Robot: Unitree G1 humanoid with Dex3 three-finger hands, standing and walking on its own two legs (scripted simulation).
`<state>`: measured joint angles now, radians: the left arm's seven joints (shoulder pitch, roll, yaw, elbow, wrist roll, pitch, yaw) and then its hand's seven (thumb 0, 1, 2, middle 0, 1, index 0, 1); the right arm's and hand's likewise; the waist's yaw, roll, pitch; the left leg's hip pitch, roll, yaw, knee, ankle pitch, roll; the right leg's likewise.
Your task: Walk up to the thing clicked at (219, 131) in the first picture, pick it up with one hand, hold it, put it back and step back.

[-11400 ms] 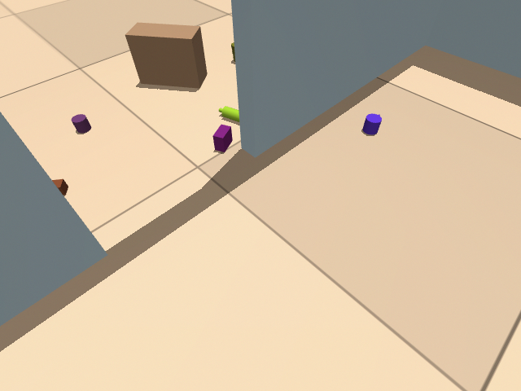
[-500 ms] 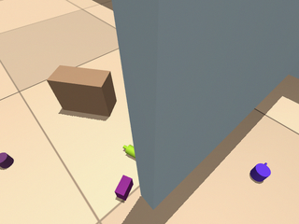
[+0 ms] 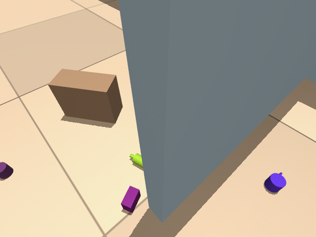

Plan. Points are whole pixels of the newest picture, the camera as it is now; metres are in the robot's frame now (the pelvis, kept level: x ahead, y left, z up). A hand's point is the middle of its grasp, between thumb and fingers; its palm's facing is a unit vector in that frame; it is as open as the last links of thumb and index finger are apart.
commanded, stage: stand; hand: left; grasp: from above
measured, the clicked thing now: (131, 199) +0.44 +0.19 -0.73
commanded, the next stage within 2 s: rise first in 0.12 s
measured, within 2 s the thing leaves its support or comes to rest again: neither
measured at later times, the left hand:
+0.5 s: hand out of the picture +0.15 +0.26 -0.17, palm faces -0.03 -0.92 -0.40, open 9.7 cm
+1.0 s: hand out of the picture +0.12 +0.27 -0.24, palm faces -0.06 -0.80 -0.60, open 14.0 cm
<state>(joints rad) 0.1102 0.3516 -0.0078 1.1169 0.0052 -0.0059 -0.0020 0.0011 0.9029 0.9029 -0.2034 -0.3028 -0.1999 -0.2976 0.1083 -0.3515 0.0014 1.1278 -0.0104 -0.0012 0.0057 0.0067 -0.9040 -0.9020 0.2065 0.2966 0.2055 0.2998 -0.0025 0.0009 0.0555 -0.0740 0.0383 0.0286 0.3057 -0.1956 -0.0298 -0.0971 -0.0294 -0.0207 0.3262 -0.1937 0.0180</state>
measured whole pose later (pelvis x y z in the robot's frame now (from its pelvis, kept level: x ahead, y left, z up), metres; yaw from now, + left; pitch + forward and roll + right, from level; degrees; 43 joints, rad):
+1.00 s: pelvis -0.03 +0.01 -0.08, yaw +1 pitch +16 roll -1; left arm 0.02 0.22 0.13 0.75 0.28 0.33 0.27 -0.01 -0.52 0.95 -0.12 -1.05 -0.11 -1.05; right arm 0.16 -0.22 -0.03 0.64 -0.02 -0.08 -0.06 0.01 -0.94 -0.91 0.21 0.30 0.21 0.30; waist -0.01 0.00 -0.09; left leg -0.83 0.04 0.00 1.04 -0.49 -0.01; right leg -0.82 -0.04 -0.02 1.01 -0.46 0.03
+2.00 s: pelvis -0.10 +0.01 -0.40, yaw -3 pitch +38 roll -4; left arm -1.22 0.54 0.36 1.64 0.58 0.55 0.69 0.00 -0.50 1.02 -0.10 -1.05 -0.10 -1.05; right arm 0.15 -0.29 -0.01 0.92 -0.10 -0.20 0.28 0.01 -0.91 -0.90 0.20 0.30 0.20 0.30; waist -0.25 0.06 -0.13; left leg -2.19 0.05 -0.08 2.22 -0.70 -0.02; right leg -2.18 -0.01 0.00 2.16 -0.64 0.05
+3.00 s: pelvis -0.11 +0.01 -0.44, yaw -7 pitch +35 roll -7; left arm -1.35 0.71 0.44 1.75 0.59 0.53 0.76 0.00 -0.53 1.02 -0.11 -1.02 -0.09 -1.03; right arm 0.17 -0.34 0.07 0.87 -0.17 -0.19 0.38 0.00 -0.92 -0.91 0.20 0.30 0.20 0.30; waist -0.33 0.04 0.05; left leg -2.29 0.04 -0.16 2.37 -0.71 -0.04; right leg -2.25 0.00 -0.06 2.27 -0.63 0.04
